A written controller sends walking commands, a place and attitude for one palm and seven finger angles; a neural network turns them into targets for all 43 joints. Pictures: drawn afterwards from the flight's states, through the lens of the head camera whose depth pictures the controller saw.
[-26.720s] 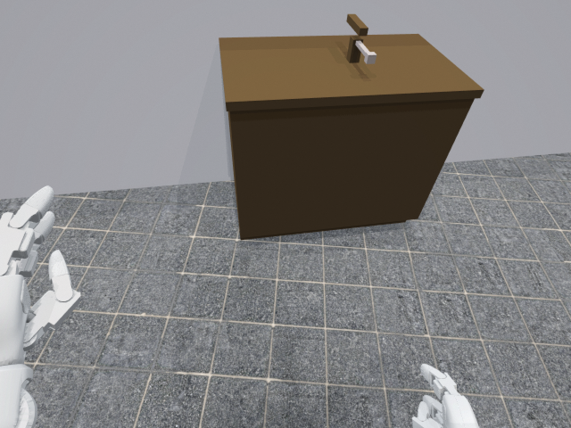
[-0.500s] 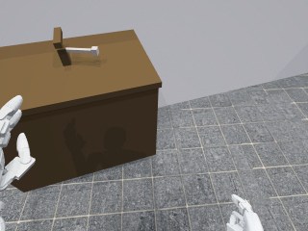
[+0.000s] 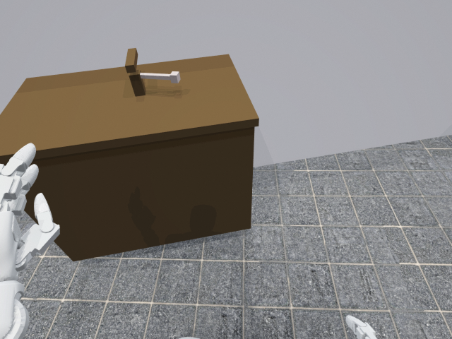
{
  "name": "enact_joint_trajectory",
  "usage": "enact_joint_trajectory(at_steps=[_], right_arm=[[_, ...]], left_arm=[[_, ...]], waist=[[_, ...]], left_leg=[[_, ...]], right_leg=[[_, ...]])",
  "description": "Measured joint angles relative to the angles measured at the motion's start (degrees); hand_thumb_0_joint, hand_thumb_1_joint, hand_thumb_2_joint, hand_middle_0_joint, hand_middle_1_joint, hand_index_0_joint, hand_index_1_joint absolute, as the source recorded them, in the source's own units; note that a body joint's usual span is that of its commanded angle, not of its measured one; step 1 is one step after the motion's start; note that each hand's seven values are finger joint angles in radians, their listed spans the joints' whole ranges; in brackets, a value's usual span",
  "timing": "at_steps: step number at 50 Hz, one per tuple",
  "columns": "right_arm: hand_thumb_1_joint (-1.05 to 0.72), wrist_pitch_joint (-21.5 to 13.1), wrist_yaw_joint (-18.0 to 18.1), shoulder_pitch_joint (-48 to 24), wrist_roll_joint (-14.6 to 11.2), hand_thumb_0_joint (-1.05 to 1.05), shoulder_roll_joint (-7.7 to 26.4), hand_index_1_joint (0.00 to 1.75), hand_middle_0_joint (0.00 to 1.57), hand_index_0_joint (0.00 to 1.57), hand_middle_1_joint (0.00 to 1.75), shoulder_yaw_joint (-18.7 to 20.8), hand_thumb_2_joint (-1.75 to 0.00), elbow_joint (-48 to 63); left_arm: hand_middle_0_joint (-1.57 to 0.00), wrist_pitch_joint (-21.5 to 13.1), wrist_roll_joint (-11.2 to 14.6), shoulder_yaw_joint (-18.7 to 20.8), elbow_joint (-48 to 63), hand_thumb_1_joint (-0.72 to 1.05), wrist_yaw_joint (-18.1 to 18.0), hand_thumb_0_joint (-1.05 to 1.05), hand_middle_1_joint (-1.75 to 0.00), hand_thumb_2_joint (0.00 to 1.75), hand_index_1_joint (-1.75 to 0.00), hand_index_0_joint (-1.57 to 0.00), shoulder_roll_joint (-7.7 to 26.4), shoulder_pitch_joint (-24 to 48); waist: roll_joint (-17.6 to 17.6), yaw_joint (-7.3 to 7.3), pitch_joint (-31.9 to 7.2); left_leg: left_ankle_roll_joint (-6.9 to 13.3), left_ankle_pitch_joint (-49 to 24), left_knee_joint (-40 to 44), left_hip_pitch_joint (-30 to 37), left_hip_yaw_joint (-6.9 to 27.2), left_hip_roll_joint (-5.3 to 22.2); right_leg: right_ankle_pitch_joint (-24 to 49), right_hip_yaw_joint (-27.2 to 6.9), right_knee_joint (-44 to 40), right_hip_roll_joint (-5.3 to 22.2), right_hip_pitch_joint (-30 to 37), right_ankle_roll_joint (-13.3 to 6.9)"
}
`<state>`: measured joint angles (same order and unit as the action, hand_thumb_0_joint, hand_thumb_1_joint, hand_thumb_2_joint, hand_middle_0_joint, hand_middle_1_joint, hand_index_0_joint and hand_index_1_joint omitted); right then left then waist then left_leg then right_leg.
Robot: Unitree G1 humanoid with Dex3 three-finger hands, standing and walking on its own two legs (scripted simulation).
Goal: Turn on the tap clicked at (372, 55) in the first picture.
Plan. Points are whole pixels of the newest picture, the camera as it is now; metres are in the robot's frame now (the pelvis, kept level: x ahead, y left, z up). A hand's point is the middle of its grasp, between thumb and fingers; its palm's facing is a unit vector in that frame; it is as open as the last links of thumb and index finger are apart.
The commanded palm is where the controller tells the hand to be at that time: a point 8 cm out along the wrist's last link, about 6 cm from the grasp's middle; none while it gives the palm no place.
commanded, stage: stop stepping back and stand still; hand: left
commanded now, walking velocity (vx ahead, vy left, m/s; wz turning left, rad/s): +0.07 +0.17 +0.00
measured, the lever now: (175, 77) +0.88 +0.24 +0.05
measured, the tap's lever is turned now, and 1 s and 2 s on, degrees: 69 69 69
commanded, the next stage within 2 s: stand and check the lever's angle in 0.18 s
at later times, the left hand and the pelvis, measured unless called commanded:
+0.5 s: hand (43, 217) +0.23 +0.27 +0.17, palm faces +0.41 -0.84 -0.36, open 7.4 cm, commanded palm +0.18 +0.31 +0.19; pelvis +0.02 +0.03 +0.02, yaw +0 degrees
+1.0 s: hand (40, 203) +0.26 +0.29 +0.17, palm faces +0.37 -0.86 -0.36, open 7.4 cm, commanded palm +0.20 +0.33 +0.19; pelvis +0.04 +0.05 +0.02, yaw -1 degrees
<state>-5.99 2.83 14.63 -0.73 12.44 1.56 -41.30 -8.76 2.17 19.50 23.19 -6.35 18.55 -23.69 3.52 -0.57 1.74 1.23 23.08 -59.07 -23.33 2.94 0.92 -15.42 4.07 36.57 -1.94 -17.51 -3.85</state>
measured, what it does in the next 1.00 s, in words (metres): steps on the spot: left foot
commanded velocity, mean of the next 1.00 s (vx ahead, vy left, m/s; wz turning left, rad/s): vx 0.01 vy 0.02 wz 0.00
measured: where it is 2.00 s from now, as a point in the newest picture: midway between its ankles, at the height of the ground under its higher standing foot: outside the picture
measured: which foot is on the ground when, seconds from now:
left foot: up 0.00-0.22, down 0.24-1.00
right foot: down 0.00-1.00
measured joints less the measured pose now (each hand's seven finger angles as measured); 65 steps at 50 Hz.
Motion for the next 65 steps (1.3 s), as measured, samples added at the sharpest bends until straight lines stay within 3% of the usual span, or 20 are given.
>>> enact_joint_trajectory(at_steps=[2,4,9,12,13,15,17,21,26,36,65], right_arm=[[-0.9,0.2,-0.5,-1.0,-0.1,0.01,-0.1,0.3,0.21,0.21,0.3,0.3,-0.9,-0.6],[-0.9,0.1,-0.6,-1.4,-0.1,0.02,-0.4,0.3,0.21,0.21,0.3,0.3,-0.9,0.2],[-0.9,-1.3,0.3,-1.7,0.3,0.01,-0.6,0.3,0.21,0.21,0.3,0.2,-0.9,3.4],[-0.9,-2.0,0.8,-1.8,0.3,0.01,1.0,0.3,0.21,0.21,0.3,0.7,-0.9,5.5],[-0.9,-2.0,0.9,-2.3,0.2,0.01,1.3,0.3,0.21,0.21,0.3,1.1,-0.9,5.8],[-0.9,-1.5,0.9,-3.2,-0.4,0.01,1.3,0.3,0.21,0.2,0.3,1.4,-0.9,5.7],[-0.9,-1.3,0.9,-3.2,-0.7,0.01,1.2,0.3,0.2,0.2,0.3,1.2,-0.9,5.6],[-0.9,-1.4,0.3,-3.4,-0.5,0.01,0.8,0.3,0.2,0.2,0.3,0.6,-0.9,4.9],[-0.9,-1.2,-0.3,-4.1,0.0,0.01,-0.6,0.3,0.21,0.2,0.3,-0.4,-0.9,4.5],[-0.9,0.3,-0.9,-5.5,0.0,0.01,-2.7,0.3,0.21,0.21,0.3,-2.0,-0.9,6.5],[-0.9,2.1,0.7,-3.7,0.1,0.01,-0.5,0.3,0.21,0.21,0.3,-1.1,-0.9,5.9]], left_arm=[[-0.21,-0.6,0.3,-0.7,0.5,0.89,0.3,0.02,-0.31,0.9,-0.3,-0.21,-1.6,-1.2],[-0.21,-1.0,0.3,-1.2,1.2,0.89,0.2,0.02,-0.31,0.9,-0.3,-0.21,-1.5,-3.0],[-0.21,-1.5,0.1,-0.7,4.3,0.89,-1.2,0.02,-0.31,0.9,-0.3,-0.22,2.1,-5.6],[-0.21,-1.8,0.4,-0.2,6.1,0.89,-2.0,0.02,-0.31,0.9,-0.3,-0.22,2.9,-5.8],[-0.21,-1.9,0.4,0.0,6.4,0.89,-2.2,0.02,-0.31,0.9,-0.3,-0.22,3.2,-5.3],[-0.21,-1.6,0.4,0.5,5.6,0.89,-2.2,0.02,-0.31,0.9,-0.3,-0.22,3.6,-4.4],[-0.21,-1.0,0.0,0.7,4.1,0.89,-2.2,0.02,-0.31,0.9,-0.3,-0.22,3.3,-4.3],[-0.21,0.0,0.0,0.2,2.6,0.89,-2.2,0.02,-0.31,0.9,-0.3,-0.22,1.4,-3.8],[-0.21,0.5,0.3,-1.5,4.1,0.89,-2.4,0.02,-0.31,0.9,-0.3,-0.21,-0.1,-2.8],[-0.21,0.1,0.5,-0.7,4.9,0.89,-2.1,0.02,-0.31,0.9,-0.3,-0.21,2.2,-3.0],[-0.21,1.1,0.8,-2.2,2.2,0.89,-2.2,0.02,-0.31,0.9,-0.3,-0.21,0.6,-3.5]], waist=[[-0.8,-0.24,0.5],[-2.1,0.24,0.6],[-5.6,1.16,0.5],[-4.2,1.42,0.2],[-4.0,1.5,0.8],[-4.3,0.9,1.5],[-3.5,0.85,0.7],[-1.9,0.33,0.3],[-3.3,-0.48,2.0],[-3.4,-0.31,2.5],[-2.1,0.02,0.2]], left_leg=[[-0.6,-3.9,-5.3,-2.7,-0.9,-1.1],[-0.7,-5.8,-3.3,-3.2,-2.7,-1.2],[0.4,-3.9,18.1,4.2,-6.7,-0.5],[1.7,-3.9,31.4,11.1,-6.1,0.5],[1.0,-8.6,32.5,11.4,-5.8,0.7],[-1.0,-9.7,30.5,11.4,-6.3,0.6],[-1.5,-7.9,29.2,11.3,-6.1,0.8],[-0.6,-5.8,27.4,10.7,-5.0,1.4],[-0.9,-6.5,30.0,13.3,-5.7,0.4],[0.3,-6.3,31.8,14.7,-6.6,-0.2],[0.0,-7.6,33.7,15.2,-7.0,0.3]], right_leg=[[1.6,-0.4,-2.6,0.2,0.8,-0.3],[3.3,-0.9,-5.6,0.8,1.5,-0.3],[5.3,-1.7,-9.1,2.5,1.6,0.0],[4.5,-1.0,-7.7,1.6,0.7,0.6],[3.9,-0.7,-6.5,1.5,0.5,0.9],[2.6,-1.3,-5.0,1.8,0.7,1.6],[2.6,-1.3,-5.6,1.5,1.5,2.1],[3.1,-0.6,-7.9,0.6,3.0,1.7],[3.2,-1.4,-9.4,1.5,4.9,2.8],[4.0,-2.4,-12.2,1.9,6.5,4.2],[5.7,-2.8,-14.5,1.4,7.1,3.8]])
